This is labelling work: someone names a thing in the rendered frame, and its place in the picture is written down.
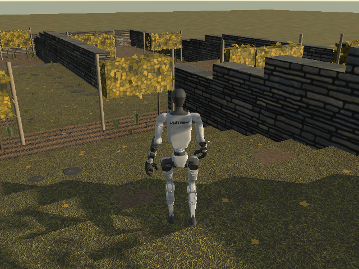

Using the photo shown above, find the left robot forearm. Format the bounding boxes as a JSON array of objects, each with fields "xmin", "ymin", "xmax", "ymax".
[{"xmin": 146, "ymin": 136, "xmax": 159, "ymax": 164}]

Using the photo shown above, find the robot right shin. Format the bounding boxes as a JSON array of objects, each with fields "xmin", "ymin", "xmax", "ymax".
[{"xmin": 188, "ymin": 186, "xmax": 197, "ymax": 218}]

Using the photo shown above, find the robot left upper arm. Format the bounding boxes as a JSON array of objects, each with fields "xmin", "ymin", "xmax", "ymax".
[{"xmin": 153, "ymin": 113, "xmax": 167, "ymax": 145}]

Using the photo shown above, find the right robot forearm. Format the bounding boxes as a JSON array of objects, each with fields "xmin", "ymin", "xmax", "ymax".
[{"xmin": 199, "ymin": 135, "xmax": 208, "ymax": 152}]

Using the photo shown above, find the robot right upper arm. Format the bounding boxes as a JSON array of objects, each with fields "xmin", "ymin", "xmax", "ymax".
[{"xmin": 191, "ymin": 113, "xmax": 205, "ymax": 143}]

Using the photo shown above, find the left robot hand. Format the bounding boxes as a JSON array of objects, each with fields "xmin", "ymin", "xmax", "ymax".
[{"xmin": 145, "ymin": 161, "xmax": 158, "ymax": 177}]

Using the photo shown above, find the robot head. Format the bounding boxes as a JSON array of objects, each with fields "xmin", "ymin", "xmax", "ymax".
[{"xmin": 169, "ymin": 89, "xmax": 188, "ymax": 115}]

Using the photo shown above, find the right robot hand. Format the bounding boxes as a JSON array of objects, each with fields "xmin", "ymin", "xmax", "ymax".
[{"xmin": 194, "ymin": 149, "xmax": 207, "ymax": 159}]

